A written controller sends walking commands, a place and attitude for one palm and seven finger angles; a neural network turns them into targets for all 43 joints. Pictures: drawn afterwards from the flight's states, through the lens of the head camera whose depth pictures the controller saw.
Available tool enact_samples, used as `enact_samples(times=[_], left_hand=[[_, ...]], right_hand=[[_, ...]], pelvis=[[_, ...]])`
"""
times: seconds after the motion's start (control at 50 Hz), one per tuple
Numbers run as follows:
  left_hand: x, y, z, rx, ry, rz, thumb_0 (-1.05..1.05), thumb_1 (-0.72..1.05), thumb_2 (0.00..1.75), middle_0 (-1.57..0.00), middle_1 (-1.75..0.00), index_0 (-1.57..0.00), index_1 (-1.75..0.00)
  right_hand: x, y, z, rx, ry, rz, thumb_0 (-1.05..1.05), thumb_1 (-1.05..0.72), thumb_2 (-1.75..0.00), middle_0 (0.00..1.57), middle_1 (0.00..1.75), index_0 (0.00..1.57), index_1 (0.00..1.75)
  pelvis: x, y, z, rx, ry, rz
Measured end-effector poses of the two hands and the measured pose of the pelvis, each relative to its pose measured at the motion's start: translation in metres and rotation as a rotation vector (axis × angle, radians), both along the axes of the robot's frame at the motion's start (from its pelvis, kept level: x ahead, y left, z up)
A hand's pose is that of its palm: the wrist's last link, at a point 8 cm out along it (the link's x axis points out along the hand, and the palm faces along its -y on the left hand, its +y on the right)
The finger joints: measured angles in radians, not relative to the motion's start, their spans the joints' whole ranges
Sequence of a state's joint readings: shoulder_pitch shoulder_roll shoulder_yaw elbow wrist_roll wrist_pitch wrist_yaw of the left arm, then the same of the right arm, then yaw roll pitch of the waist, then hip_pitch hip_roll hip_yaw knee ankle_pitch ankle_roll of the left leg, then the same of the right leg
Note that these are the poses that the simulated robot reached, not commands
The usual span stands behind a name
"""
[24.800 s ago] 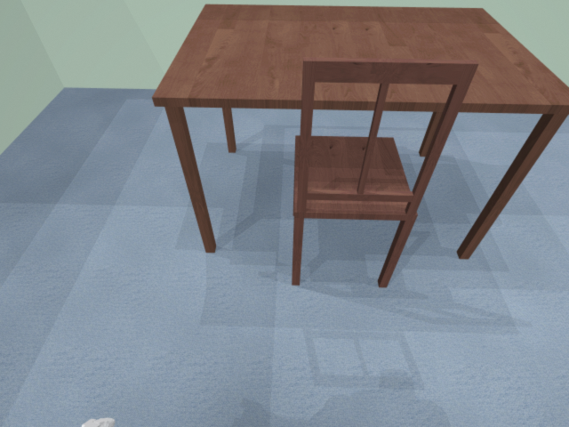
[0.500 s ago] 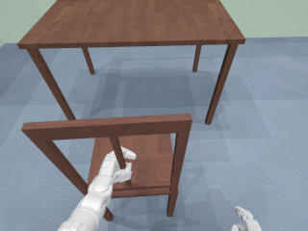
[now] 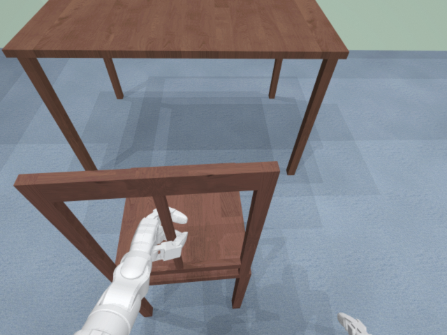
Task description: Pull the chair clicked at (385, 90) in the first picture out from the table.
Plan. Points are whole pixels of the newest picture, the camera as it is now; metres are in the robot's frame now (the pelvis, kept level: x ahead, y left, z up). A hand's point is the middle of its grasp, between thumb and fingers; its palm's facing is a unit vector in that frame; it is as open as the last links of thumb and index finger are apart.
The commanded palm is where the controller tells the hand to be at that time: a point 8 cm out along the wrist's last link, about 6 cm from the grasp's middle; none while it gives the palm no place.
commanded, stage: open the thumb and straighten the fingers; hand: left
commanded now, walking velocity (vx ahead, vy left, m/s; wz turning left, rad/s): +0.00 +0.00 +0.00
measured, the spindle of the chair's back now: (171, 237) +0.32 +0.10 -0.06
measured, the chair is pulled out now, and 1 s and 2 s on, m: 0.54 0.54 0.54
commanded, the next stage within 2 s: draw the fingers out of the gap in 0.58 s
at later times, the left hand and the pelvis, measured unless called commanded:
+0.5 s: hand (163, 235) +0.32 +0.12 -0.05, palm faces -0.11 -0.98 -0.17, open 16.4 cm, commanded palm +0.30 +0.17 -0.03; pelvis +0.02 +0.01 -0.02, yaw +1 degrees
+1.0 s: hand (151, 267) +0.26 +0.14 -0.06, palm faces -0.13 -0.98 -0.13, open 17.5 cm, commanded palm +0.25 +0.19 -0.03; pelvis +0.03 +0.01 -0.03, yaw +2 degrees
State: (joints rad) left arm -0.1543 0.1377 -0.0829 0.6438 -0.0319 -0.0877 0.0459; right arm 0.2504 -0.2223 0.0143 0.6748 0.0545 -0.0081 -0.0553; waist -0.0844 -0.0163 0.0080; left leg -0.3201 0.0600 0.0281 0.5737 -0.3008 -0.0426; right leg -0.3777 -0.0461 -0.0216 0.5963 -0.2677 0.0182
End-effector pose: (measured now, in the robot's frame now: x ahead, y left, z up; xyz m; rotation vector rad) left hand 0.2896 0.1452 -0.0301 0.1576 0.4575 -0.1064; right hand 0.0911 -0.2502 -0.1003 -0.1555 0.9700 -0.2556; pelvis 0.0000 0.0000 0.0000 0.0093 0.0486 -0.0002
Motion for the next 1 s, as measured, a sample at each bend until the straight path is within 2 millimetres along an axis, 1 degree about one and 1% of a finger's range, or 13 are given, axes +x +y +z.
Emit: enact_samples(times=[0.1, 0.16, 0.24, 0.32, 0.4, 0.46, 0.54, 0.62, 0.7, 0.76, 0.82, 0.9, 1.0], left_hand=[[0.006, 0.004, 0.001, 0.034, -0.011, -0.035, 0.02, 0.21, 0.57, -0.42, -1.39, -0.5, -1.44], [0.011, 0.014, -0.001, 0.047, 0.02, -0.007, 0.01, -0.05, 0.44, -0.43, -1.35, -0.48, -1.38], [0.013, 0.024, -0.001, 0.047, 0.04, 0.018, 0.0, -0.29, 0.32, -0.4, -1.2, -0.42, -1.22], [0.012, 0.017, -0.001, 0.028, 0.041, -0.01, 0.0, -0.42, 0.25, -0.33, -0.99, -0.34, -1.0], [0.013, 0.009, -0.005, 0.012, 0.049, -0.02, -0.01, -0.49, 0.22, -0.25, -0.73, -0.26, -0.74], [0.019, 0.019, -0.007, 0.032, 0.051, 0.01, -0.01, -0.51, 0.21, -0.19, -0.53, -0.19, -0.53], [0.022, 0.034, -0.001, 0.059, 0.033, 0.041, -0.01, -0.53, 0.2, -0.1, -0.29, -0.11, -0.29], [0.017, 0.035, 0.0, 0.044, 0.046, 0.029, -0.01, -0.53, 0.2, -0.05, -0.14, -0.05, -0.14], [0.013, 0.028, -0.009, 0.018, 0.082, 0.008, -0.01, -0.54, 0.2, -0.02, -0.06, -0.02, -0.06], [0.012, 0.036, -0.012, 0.023, 0.087, 0.024, -0.01, -0.54, 0.2, -0.02, -0.03, -0.02, -0.03], [0.006, 0.047, -0.006, 0.039, 0.054, 0.046, -0.01, -0.54, 0.2, -0.01, -0.02, -0.01, -0.02], [-0.012, 0.052, 0.001, 0.046, 0.043, 0.042, -0.01, -0.54, 0.2, -0.01, -0.01, -0.01, -0.01], [-0.04, 0.045, -0.013, 0.022, 0.119, 0.018, -0.01, -0.54, 0.2, 0.0, 0.0, 0.0, 0.0]], right_hand=[[-0.001, -0.005, -0.007, -0.006, -0.005, 0.021, 0.01, -0.9, -0.9, 0.2, 0.3, 0.2, 0.3], [0.001, -0.004, -0.012, -0.004, -0.004, 0.023, 0.01, -0.9, -0.9, 0.2, 0.3, 0.2, 0.3], [0.008, 0.002, -0.016, 0.008, -0.027, 0.029, 0.01, -0.9, -0.9, 0.2, 0.3, 0.2, 0.3], [0.021, 0.009, -0.019, 0.02, -0.057, 0.051, 0.01, -0.9, -0.9, 0.2, 0.3, 0.2, 0.3], [0.035, 0.015, -0.019, 0.023, -0.081, 0.074, 0.01, -0.9, -0.9, 0.2, 0.3, 0.2, 0.3], [0.044, 0.016, -0.018, 0.018, -0.093, 0.081, 0.01, -0.9, -0.9, 0.2, 0.3, 0.2, 0.3], [0.052, 0.014, -0.016, 0.014, -0.108, 0.088, 0.01, -0.9, -0.9, 0.2, 0.3, 0.2, 0.3], [0.059, 0.011, -0.017, 0.008, -0.112, 0.101, 0.01, -0.9, -0.9, 0.2, 0.3, 0.2, 0.3], [0.064, 0.007, -0.016, -0.012, -0.114, 0.108, 0.01, -0.9, -0.9, 0.2, 0.3, 0.2, 0.3], [0.065, 0.004, -0.014, -0.029, -0.112, 0.103, 0.01, -0.9, -0.9, 0.2, 0.3, 0.2, 0.3], [0.066, 0.002, -0.011, -0.032, -0.126, 0.092, 0.01, -0.9, -0.9, 0.2, 0.3, 0.2, 0.3], [0.069, 0.003, -0.009, -0.024, -0.152, 0.095, 0.01, -0.9, -0.9, 0.2, 0.3, 0.2, 0.3], [0.077, 0.008, -0.009, -0.027, -0.185, 0.118, 0.01, -0.9, -0.9, 0.2, 0.3, 0.2, 0.3]], pelvis=[[-0.001, 0.005, -0.007, -0.004, 0.041, 0.007], [0.0, 0.008, -0.01, -0.001, 0.056, 0.003], [0.004, 0.01, -0.013, 0.0, 0.075, 0.003], [0.009, 0.011, -0.016, -0.003, 0.087, 0.011], [0.012, 0.011, -0.02, -0.001, 0.094, 0.013], [0.014, 0.008, -0.021, 0.001, 0.097, 0.011], [0.017, 0.006, -0.022, -0.004, 0.106, 0.016], [0.022, 0.007, -0.023, -0.01, 0.113, 0.027], [0.023, 0.006, -0.025, -0.01, 0.117, 0.033], [0.023, 0.004, -0.026, -0.007, 0.116, 0.029], [0.025, 0.003, -0.025, -0.009, 0.118, 0.026], [0.028, 0.004, -0.025, -0.014, 0.119, 0.031], [0.027, 0.007, -0.028, -0.017, 0.116, 0.04]])
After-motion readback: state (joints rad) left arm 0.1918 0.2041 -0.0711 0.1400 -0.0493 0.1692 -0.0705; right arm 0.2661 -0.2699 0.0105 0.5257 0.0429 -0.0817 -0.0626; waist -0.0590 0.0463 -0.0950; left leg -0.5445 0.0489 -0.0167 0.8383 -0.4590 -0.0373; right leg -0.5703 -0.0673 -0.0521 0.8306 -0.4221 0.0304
